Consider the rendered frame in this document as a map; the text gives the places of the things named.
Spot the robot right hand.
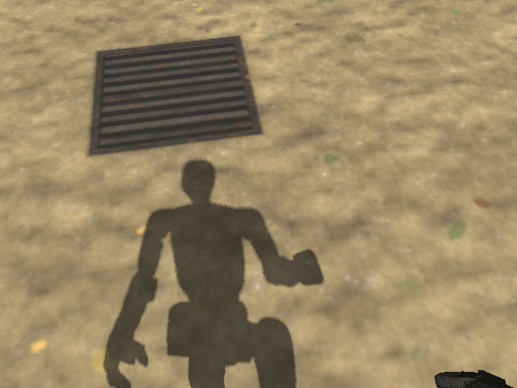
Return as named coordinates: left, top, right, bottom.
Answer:
left=435, top=370, right=514, bottom=388

